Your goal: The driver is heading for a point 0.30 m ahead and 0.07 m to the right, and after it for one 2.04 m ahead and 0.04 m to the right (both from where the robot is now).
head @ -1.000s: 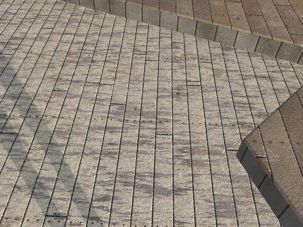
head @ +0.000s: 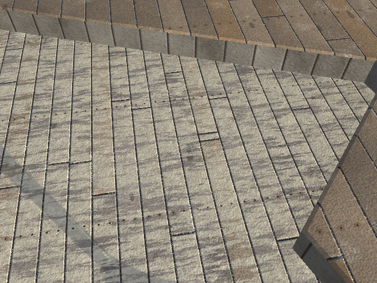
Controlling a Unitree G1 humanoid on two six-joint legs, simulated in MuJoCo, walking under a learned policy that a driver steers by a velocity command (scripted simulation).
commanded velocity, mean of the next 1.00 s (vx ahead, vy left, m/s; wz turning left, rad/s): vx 0.50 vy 0.00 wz -0.07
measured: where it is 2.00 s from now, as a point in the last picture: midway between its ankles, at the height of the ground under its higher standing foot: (193, 132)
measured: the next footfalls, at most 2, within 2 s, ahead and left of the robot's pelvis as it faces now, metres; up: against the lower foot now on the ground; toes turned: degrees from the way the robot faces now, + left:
right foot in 0.10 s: +0.21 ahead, -0.07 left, +0.00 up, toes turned -8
left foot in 0.62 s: +0.55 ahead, +0.04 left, +0.00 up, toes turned -9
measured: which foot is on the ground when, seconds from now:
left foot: down 0.00-0.10, up 0.12-0.60, down 0.62-1.00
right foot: up 0.00-0.08, down 0.10-0.64, up 0.66-1.00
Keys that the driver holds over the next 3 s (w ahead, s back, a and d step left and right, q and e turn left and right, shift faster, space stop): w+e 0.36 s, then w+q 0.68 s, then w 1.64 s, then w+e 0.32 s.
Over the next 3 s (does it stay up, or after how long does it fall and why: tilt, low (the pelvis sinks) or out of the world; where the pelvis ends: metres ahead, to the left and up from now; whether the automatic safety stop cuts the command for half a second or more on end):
stays up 1.55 0.05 0.01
